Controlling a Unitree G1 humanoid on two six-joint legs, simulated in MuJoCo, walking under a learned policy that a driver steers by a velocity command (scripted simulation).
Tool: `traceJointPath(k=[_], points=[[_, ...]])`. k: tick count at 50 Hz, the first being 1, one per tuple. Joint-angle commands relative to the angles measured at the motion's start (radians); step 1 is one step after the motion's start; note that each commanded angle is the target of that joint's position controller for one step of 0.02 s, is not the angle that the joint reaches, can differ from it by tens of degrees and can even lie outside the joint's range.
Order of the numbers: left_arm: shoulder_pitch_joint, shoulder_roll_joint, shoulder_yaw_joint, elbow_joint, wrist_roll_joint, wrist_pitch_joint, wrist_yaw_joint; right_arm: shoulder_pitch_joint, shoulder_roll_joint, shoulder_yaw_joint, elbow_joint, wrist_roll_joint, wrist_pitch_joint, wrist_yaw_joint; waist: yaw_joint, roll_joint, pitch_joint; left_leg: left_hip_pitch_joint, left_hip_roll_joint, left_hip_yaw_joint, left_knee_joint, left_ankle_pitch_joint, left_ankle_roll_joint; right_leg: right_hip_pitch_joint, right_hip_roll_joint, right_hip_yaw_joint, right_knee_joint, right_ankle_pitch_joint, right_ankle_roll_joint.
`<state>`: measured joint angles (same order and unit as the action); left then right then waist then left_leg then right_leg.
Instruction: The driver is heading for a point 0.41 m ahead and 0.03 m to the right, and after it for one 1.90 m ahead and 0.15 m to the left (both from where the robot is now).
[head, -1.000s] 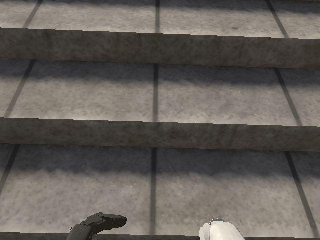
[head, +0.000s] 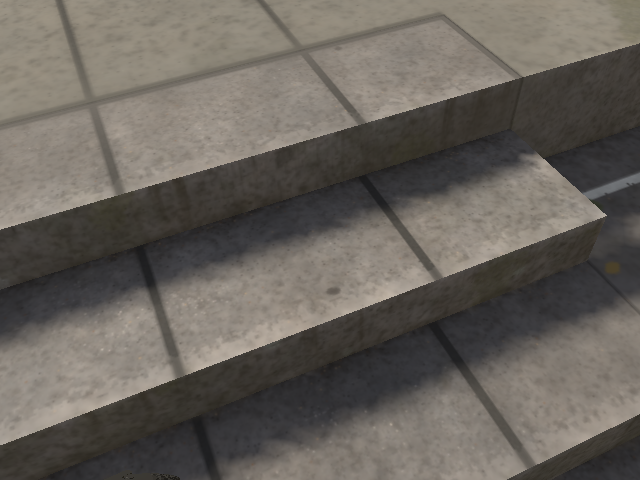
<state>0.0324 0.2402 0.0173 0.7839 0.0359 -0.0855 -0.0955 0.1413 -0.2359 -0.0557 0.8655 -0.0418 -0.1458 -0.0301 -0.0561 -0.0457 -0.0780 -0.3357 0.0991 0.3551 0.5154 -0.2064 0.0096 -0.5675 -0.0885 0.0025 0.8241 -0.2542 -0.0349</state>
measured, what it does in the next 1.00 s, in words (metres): walks ahead, turning right: right foot, then left foot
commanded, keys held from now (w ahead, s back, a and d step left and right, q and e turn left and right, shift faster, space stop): e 0.32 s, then no key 0.16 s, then w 0.44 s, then w+q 0.08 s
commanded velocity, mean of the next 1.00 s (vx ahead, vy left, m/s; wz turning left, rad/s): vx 0.16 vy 0.00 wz -0.31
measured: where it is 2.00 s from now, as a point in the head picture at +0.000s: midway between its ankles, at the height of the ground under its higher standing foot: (383, 387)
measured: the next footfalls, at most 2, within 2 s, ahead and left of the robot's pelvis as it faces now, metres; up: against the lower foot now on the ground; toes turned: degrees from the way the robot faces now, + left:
right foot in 0.02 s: +0.10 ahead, -0.11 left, +0.00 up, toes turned -3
left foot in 0.48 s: +0.09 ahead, +0.13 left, +0.00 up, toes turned -16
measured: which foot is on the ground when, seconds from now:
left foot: down 0.00-0.02, up 0.04-0.46, down 0.48-0.96, up 0.98-1.00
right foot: up 0.00-0.00, down 0.02-0.50, up 0.52-0.90, down 0.92-1.00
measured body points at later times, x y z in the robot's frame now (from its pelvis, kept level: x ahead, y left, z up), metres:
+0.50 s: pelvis +0.05 +0.03 +0.00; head +0.06 +0.02 +0.45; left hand +0.29 +0.21 -0.08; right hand +0.12 -0.26 -0.10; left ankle +0.06 +0.14 -0.73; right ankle +0.06 -0.11 -0.73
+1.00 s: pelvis +0.16 -0.04 +0.01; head +0.17 -0.04 +0.46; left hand +0.41 +0.13 -0.08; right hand +0.13 -0.29 -0.12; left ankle +0.06 +0.13 -0.64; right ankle +0.14 -0.12 -0.73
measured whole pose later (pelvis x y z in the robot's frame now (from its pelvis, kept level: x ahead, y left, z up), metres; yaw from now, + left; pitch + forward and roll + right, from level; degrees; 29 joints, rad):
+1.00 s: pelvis +0.16 -0.04 +0.01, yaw -17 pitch +4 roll +0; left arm 0.15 0.21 0.04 0.70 0.07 -0.10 -0.02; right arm 0.36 -0.24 -0.03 0.86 -0.03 -0.09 0.05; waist -0.03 0.00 -0.08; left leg -0.33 0.00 -0.04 1.05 -0.43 0.05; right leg -0.33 0.02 -0.08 0.50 -0.25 -0.06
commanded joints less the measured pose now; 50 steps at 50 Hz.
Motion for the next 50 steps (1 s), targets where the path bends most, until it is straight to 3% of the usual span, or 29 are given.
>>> traceJointPath(k=[1, 2, 3, 4, 5, 6, 7, 8, 11, 14, 18, 21, 23, 24, 25, 26, 27, 29, 30, 31, 34, 38, 43, 45, 46, 47, 48, 49, 50], points=[[0.124, 0.129, 0.069, -0.001, -0.012, -0.032, 0.03, -0.058, -0.104, -0.026, -0.063, 0.025, -0.002, -0.002, 0.068, 0.013, -0.056, 0.075, 0.19, -0.188, -0.005, -0.137, 0.096, 0.275, 0.066, -0.015, -0.337, 0.169, -0.084], [0.152, 0.208, 0.099, -0.001, 0.006, -0.047, 0.059, 0.002, -0.015, -0.007, -0.079, 0.024, 0.007, -0.007, 0.029, -0.184, -0.089, -0.051, 0.066, -0.084, 0.254, -0.307, -0.02, 0.411, -0.069, 0.191, -0.379, 0.597, -0.223], [0.193, 0.332, 0.129, -0.042, -0.044, -0.063, 0.074, -0.017, -0.005, 0.011, -0.182, 0.043, -0.012, -0.023, 0.072, -0.357, -0.187, -0.339, -0.094, -0.194, 0.387, -0.466, -0.09, 0.594, -0.244, 0.601, -0.496, 0.436, -0.43], [0.179, 0.292, 0.135, -0.017, -0.004, -0.084, 0.082, -0.135, -0.036, 0.011, -0.171, 0.039, 0.004, -0.017, 0.119, -0.174, -0.102, -0.443, -0.086, -0.363, 0.584, -0.388, -0.091, 0.556, -0.209, 0.573, -0.496, 0.288, -0.356], [0.107, 0.279, 0.137, -0.025, 0.0, -0.086, 0.083, -0.152, -0.062, 0.008, -0.18, 0.036, 0.021, -0.017, 0.103, -0.124, -0.086, -0.501, -0.089, -0.42, 0.758, -0.327, -0.083, 0.503, -0.182, 0.497, -0.475, 0.224, -0.294], [0.03, 0.229, 0.124, -0.067, -0.012, -0.075, 0.091, -0.113, -0.128, -0.018, -0.155, 0.03, 0.031, -0.024, 0.079, -0.05, -0.093, -0.492, -0.066, -0.468, 0.844, -0.275, -0.091, 0.443, -0.16, 0.451, -0.47, 0.225, -0.267], [-0.001, 0.186, 0.106, -0.081, -0.024, -0.061, 0.097, -0.108, -0.129, -0.021, -0.162, 0.01, 0.026, -0.03, 0.045, -0.021, -0.083, -0.464, -0.054, -0.478, 0.861, -0.232, -0.078, 0.357, -0.153, 0.417, -0.475, 0.267, -0.263], [-0.024, 0.155, 0.097, -0.106, -0.013, -0.045, 0.102, -0.1, -0.128, -0.019, -0.174, 0.0, 0.025, -0.027, 0.022, 0.017, -0.081, -0.431, -0.054, -0.478, 0.871, -0.198, -0.083, 0.298, -0.144, 0.414, -0.482, 0.28, -0.269], [0.026, 0.113, 0.081, -0.152, 0.001, -0.035, 0.106, -0.056, -0.127, -0.02, -0.19, 0.01, 0.04, -0.02, 0.027, -0.001, -0.121, -0.435, -0.083, -0.479, 0.929, -0.12, -0.125, 0.304, -0.132, 0.422, -0.464, 0.349, -0.301], [0.083, 0.105, 0.069, -0.177, -0.014, -0.047, 0.1, -0.029, -0.137, -0.02, -0.196, -0.001, 0.062, -0.014, 0.044, -0.025, -0.113, -0.42, -0.091, -0.457, 0.873, -0.093, -0.153, 0.297, -0.096, 0.395, -0.437, 0.318, -0.283], [0.084, 0.131, 0.068, -0.209, -0.028, -0.05, 0.093, -0.003, -0.074, 0.007, -0.206, 0.002, 0.083, 0.021, 0.051, -0.04, -0.091, -0.27, -0.079, -0.388, 0.526, -0.149, -0.151, 0.242, -0.054, 0.378, -0.443, 0.214, -0.233], [0.069, 0.148, 0.074, -0.212, -0.031, -0.037, 0.083, 0.034, -0.05, 0.024, -0.217, 0.029, 0.088, 0.06, 0.071, -0.064, -0.085, -0.128, -0.079, -0.372, 0.225, -0.238, -0.119, 0.234, -0.071, 0.418, -0.401, 0.223, -0.226], [0.097, 0.13, 0.06, -0.178, -0.044, -0.017, 0.07, 0.048, -0.059, 0.02, -0.224, 0.059, 0.065, 0.08, 0.053, -0.028, -0.09, 0.007, -0.12, -0.313, -0.053, -0.06, -0.073, 0.232, -0.057, 0.444, -0.359, 0.218, -0.228], [0.151, 0.094, 0.045, -0.152, -0.038, -0.01, 0.062, 0.041, -0.065, 0.019, -0.241, 0.059, 0.056, 0.081, 0.058, -0.027, -0.114, 0.11, -0.088, -0.345, -0.088, 0.059, -0.023, 0.197, -0.034, 0.448, -0.333, 0.185, -0.186], [0.196, 0.021, 0.027, -0.152, -0.043, -0.007, 0.058, 0.095, -0.127, 0.012, -0.243, 0.039, 0.034, 0.072, 0.062, 0.124, -0.155, 0.25, 0.088, -0.538, -0.096, 0.293, 0.16, 0.071, 0.082, 0.322, -0.171, -0.042, -0.051], [0.185, -0.01, 0.02, -0.171, -0.018, -0.01, 0.039, -0.004, -0.132, 0.018, -0.244, 0.027, 0.025, 0.088, 0.111, 0.259, -0.096, 0.28, 0.22, -0.817, -0.148, 0.133, 0.325, -0.145, 0.181, 0.155, -0.148, -0.212, 0.078], [0.069, 0.074, 0.049, -0.163, -0.013, -0.002, 0.048, 0.053, -0.109, 0.013, -0.22, 0.028, 0.025, 0.083, 0.019, 0.12, -0.048, 0.247, 0.22, -0.837, -0.188, -0.201, 0.303, -0.196, 0.133, 0.13, -0.011, -0.243, 0.106], [0.005, 0.117, 0.074, -0.169, -0.008, 0.005, 0.091, 0.141, -0.158, -0.009, -0.171, 0.019, 0.017, 0.055, -0.043, 0.211, 0.04, 0.255, 0.237, -0.92, -0.299, -0.466, 0.297, -0.391, 0.132, 0.13, 0.313, -0.179, 0.096], [-0.001, 0.101, 0.07, -0.167, 0.003, -0.004, 0.108, 0.13, -0.135, 0.0, -0.158, 0.004, 0.018, 0.045, -0.04, 0.211, 0.054, 0.268, 0.225, -0.892, -0.316, -0.41, 0.287, -0.442, 0.146, 0.169, 0.409, -0.106, 0.065], [-0.011, 0.096, 0.071, -0.161, 0.006, -0.007, 0.115, 0.161, -0.092, 0.012, -0.149, -0.012, 0.03, 0.037, -0.058, 0.141, 0.029, 0.292, 0.189, -0.794, -0.327, -0.332, 0.279, -0.434, 0.172, 0.151, 0.419, -0.042, 0.053], [0.015, 0.053, 0.07, -0.136, 0.012, -0.004, 0.084, 0.181, -0.064, 0.027, -0.121, 0.012, 0.041, 0.039, -0.016, 0.124, 0.038, 0.241, 0.125, -0.604, -0.363, -0.22, 0.219, -0.284, 0.136, 0.028, 0.261, -0.037, 0.049], [0.026, 0.026, 0.057, -0.133, 0.018, 0.006, 0.043, 0.115, -0.083, 0.027, -0.127, -0.005, 0.025, 0.061, 0.026, 0.15, 0.071, 0.096, 0.128, -0.505, -0.395, -0.024, 0.21, 0.014, 0.085, -0.028, 0.023, 0.045, 0.034], [-0.042, 0.027, 0.043, -0.19, 0.003, 0.007, 0.056, 0.228, -0.136, 0.006, -0.051, 0.008, 0.036, 0.065, -0.019, 0.15, 0.064, 0.371, 0.202, -0.531, -0.284, 0.222, 0.258, -0.012, 0.076, -0.067, -0.286, -0.004, -0.041], [0.011, 0.049, 0.053, -0.173, -0.013, 0.003, 0.063, 0.209, -0.163, -0.003, -0.051, -0.003, 0.052, 0.071, 0.018, 0.153, 0.046, 0.308, 0.187, -0.501, -0.206, 0.459, 0.241, 0.183, 0.109, -0.086, -0.388, 0.166, -0.083], [0.09, 0.081, 0.07, -0.157, -0.015, -0.004, 0.07, 0.202, -0.157, -0.002, -0.052, -0.012, 0.054, 0.076, 0.059, 0.13, -0.009, 0.261, 0.122, -0.433, -0.088, 0.571, 0.201, 0.336, 0.118, -0.086, -0.398, 0.219, -0.117], [0.329, 0.097, 0.073, -0.124, 0.034, -0.014, 0.072, 0.204, -0.115, -0.003, -0.081, 0.069, 0.056, 0.043, 0.149, 0.057, -0.092, 0.031, 0.005, -0.335, 0.236, 0.534, 0.092, 0.678, -0.009, 0.047, -0.358, 0.39, -0.096], [0.479, 0.21, 0.104, -0.086, 0.04, -0.001, 0.087, 0.23, -0.026, 0.027, -0.12, 0.095, 0.052, 0.028, 0.184, -0.224, -0.207, -0.323, -0.114, -0.235, 0.559, 0.013, 0.026, 0.993, -0.259, 0.33, -0.377, 0.779, -0.197], [0.72, 0.221, 0.114, 0.02, 0.035, -0.002, 0.092, 0.275, -0.037, 0.029, -0.068, -0.02, 0.035, 0.116, 0.257, -0.215, -0.247, -0.497, -0.198, -0.424, 0.955, -0.358, 0.048, 0.992, -0.306, 0.602, -0.552, 0.333, -0.383], [0.63, 0.219, 0.11, 0.075, 0.062, -0.009, 0.083, 0.142, -0.015, 0.018, -0.069, -0.016, 0.02, 0.127, 0.216, -0.074, 0.05, -0.769, -0.184, -0.525, 1.324, -0.258, 0.119, 0.806, -0.296, 0.499, -0.535, 0.036, -0.312]])
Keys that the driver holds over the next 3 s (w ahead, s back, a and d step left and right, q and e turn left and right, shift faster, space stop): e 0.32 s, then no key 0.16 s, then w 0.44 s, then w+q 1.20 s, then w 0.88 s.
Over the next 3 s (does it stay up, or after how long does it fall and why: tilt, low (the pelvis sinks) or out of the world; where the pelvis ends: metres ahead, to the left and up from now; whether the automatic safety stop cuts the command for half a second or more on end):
stays up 1.22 -0.01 0.45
